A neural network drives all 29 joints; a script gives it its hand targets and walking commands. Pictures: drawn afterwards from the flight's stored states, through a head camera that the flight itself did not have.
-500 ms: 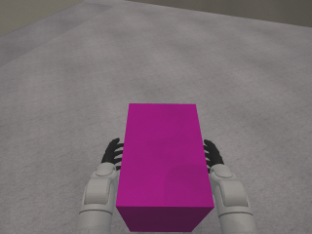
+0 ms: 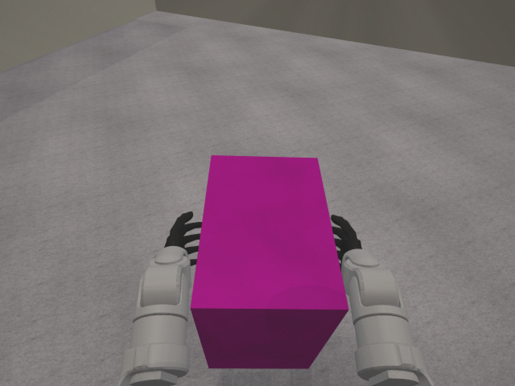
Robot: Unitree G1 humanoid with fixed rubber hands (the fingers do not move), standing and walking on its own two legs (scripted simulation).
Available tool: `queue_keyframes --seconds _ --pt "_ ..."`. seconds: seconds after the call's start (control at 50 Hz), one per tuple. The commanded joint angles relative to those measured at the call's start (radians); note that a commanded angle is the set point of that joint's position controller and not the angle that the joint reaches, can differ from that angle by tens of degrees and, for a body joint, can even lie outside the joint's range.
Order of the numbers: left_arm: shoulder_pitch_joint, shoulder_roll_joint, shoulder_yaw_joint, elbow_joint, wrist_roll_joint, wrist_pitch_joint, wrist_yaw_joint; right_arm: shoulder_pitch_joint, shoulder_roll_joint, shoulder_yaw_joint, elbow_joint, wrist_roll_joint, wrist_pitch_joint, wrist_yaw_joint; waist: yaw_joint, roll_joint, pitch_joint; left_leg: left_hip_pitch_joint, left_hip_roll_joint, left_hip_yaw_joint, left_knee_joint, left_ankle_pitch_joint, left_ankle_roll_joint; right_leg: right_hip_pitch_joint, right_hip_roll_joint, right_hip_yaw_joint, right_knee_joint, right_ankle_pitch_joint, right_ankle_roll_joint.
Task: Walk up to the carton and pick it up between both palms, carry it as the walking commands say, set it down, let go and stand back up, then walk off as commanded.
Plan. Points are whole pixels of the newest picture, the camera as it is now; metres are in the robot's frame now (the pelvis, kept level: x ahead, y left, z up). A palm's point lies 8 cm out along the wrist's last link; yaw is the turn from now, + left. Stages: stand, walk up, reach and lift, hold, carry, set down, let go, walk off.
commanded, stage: set down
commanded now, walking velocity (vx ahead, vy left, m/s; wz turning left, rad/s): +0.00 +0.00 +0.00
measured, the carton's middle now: (261, 266) +0.31 +0.02 -0.02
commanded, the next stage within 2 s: none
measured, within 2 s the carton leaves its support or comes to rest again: neither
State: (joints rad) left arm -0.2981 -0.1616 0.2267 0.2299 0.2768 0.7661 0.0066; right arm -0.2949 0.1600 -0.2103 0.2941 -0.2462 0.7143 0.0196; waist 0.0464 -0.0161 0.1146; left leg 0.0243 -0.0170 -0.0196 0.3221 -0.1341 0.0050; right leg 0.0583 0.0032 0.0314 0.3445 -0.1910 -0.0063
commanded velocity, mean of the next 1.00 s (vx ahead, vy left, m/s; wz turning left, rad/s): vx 0.00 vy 0.00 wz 0.00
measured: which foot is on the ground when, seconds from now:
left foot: down 0.00-1.00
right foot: down 0.00-1.00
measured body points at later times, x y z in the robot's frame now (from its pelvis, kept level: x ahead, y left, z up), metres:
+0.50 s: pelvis +0.00 -0.01 -0.01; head +0.00 +0.00 +0.44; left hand +0.31 +0.15 -0.01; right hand +0.32 -0.14 -0.01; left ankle +0.05 +0.12 -0.75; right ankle +0.02 -0.12 -0.75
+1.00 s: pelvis -0.02 +0.00 -0.05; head +0.11 +0.00 +0.38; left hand +0.34 +0.15 -0.11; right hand +0.35 -0.14 -0.11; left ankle +0.05 +0.12 -0.75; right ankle +0.02 -0.12 -0.75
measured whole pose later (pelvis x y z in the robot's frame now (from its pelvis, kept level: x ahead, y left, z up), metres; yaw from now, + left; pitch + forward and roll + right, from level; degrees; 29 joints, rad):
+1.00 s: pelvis -0.02 +0.00 -0.05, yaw +0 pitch +17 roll +0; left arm -0.50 -0.18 0.42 0.53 0.31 0.30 0.00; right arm -0.53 0.16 -0.40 0.58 -0.30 0.28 0.03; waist 0.00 -0.01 -0.01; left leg -0.84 -0.04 -0.06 0.82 -0.27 -0.01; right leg -0.81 0.04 0.07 0.85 -0.33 0.00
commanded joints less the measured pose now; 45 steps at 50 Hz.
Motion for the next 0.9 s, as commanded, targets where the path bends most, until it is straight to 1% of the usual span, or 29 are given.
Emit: queue_keyframes --seconds 0.0,0.02,0.04,0.1,0.12,0.14,0.16,0.18,0.22,0.3,0.34,0.44,0.54,0.7,0.88 --pt "-0.355 -0.938 -0.557 -0.032 -0.230 -0.043 -0.204 -0.396 0.866 0.473 -0.060 0.167 -0.041 0.173 -0.144 0.016 -0.240 0.079 -0.051 -0.065 -0.006 0.097 -0.009 -0.139 0.081 0.054 -0.080 0.091 -0.045" --pt "-0.373 -0.911 -0.525 -0.015 -0.216 -0.049 -0.206 -0.401 0.845 0.444 -0.045 0.154 -0.042 0.173 -0.122 0.022 -0.233 0.073 -0.057 -0.065 -0.003 0.103 -0.011 -0.152 0.078 0.049 -0.070 0.095 -0.039" --pt "-0.384 -0.896 -0.517 -0.017 -0.209 -0.058 -0.206 -0.399 0.846 0.435 -0.033 0.152 -0.042 0.173 -0.110 0.030 -0.233 0.059 -0.059 -0.065 0.001 0.088 -0.009 -0.151 0.076 0.050 -0.062 0.081 -0.037" --pt "-0.403 -0.893 -0.488 -0.009 -0.191 -0.087 -0.196 -0.478 0.885 0.474 -0.028 0.181 -0.052 0.193 -0.020 0.037 -0.264 0.011 -0.055 -0.061 0.017 0.051 -0.001 -0.135 0.074 0.063 -0.030 0.032 -0.034" --pt "-0.407 -0.902 -0.475 0.006 -0.187 -0.096 -0.195 -0.504 0.894 0.481 -0.027 0.185 -0.058 0.199 -0.003 0.029 -0.272 -0.004 -0.053 -0.059 0.025 0.040 0.002 -0.134 0.075 0.067 -0.020 0.021 -0.032" --pt "-0.415 -0.912 -0.464 0.025 -0.185 -0.105 -0.195 -0.525 0.901 0.481 -0.018 0.185 -0.064 0.203 0.007 0.022 -0.275 -0.014 -0.052 -0.057 0.031 0.029 0.005 -0.140 0.076 0.070 -0.012 0.010 -0.031" --pt "-0.426 -0.921 -0.454 0.044 -0.183 -0.113 -0.197 -0.540 0.906 0.474 -0.003 0.182 -0.072 0.206 0.010 0.018 -0.276 -0.019 -0.051 -0.055 0.038 0.018 0.006 -0.152 0.076 0.071 -0.006 -0.003 -0.031" --pt "-0.440 -0.928 -0.446 0.063 -0.182 -0.120 -0.199 -0.548 0.912 0.462 0.018 0.176 -0.081 0.208 0.008 0.016 -0.277 -0.020 -0.051 -0.054 0.044 0.008 0.007 -0.167 0.076 0.072 -0.001 -0.015 -0.032" --pt "-0.471 -0.936 -0.433 0.097 -0.177 -0.136 -0.207 -0.550 0.921 0.429 0.066 0.156 -0.101 0.208 -0.006 0.017 -0.282 -0.019 -0.052 -0.052 0.058 0.001 0.006 -0.201 0.074 0.072 0.008 -0.028 -0.036" --pt "-0.515 -0.930 -0.404 0.158 -0.154 -0.171 -0.221 -0.542 0.928 0.358 0.151 0.109 -0.143 0.201 -0.032 0.019 -0.294 -0.042 -0.055 -0.050 0.089 0.015 0.006 -0.246 0.070 0.072 0.027 -0.014 -0.041" --pt "-0.527 -0.920 -0.386 0.184 -0.139 -0.191 -0.225 -0.544 0.927 0.331 0.184 0.093 -0.164 0.196 -0.035 0.018 -0.302 -0.066 -0.057 -0.050 0.108 0.028 0.007 -0.260 0.069 0.072 0.041 0.000 -0.041" --pt "-0.536 -0.889 -0.337 0.249 -0.102 -0.251 -0.223 -0.564 0.911 0.290 0.240 0.068 -0.221 0.185 -0.032 0.015 -0.333 -0.139 -0.063 -0.052 0.160 0.056 0.013 -0.303 0.072 0.073 0.087 0.036 -0.036" --pt "-0.549 -0.874 -0.313 0.297 -0.079 -0.323 -0.213 -0.592 0.897 0.279 0.267 0.056 -0.290 0.175 -0.031 0.014 -0.393 -0.211 -0.071 -0.056 0.217 0.086 0.018 -0.361 0.079 0.072 0.150 0.070 -0.031" --pt "-0.587 -0.892 -0.323 0.331 -0.071 -0.425 -0.188 -0.632 0.885 0.282 0.295 0.036 -0.389 0.168 -0.043 0.019 -0.521 -0.316 -0.086 -0.066 0.302 0.113 0.014 -0.495 0.097 0.057 0.257 0.083 -0.025" --pt "-0.653 -0.926 -0.328 0.350 -0.062 -0.486 -0.178 -0.696 0.891 0.284 0.331 0.026 -0.451 0.183 -0.043 0.028 -0.661 -0.451 -0.100 -0.055 0.412 0.079 -0.002 -0.670 0.116 0.039 0.381 0.039 -0.023"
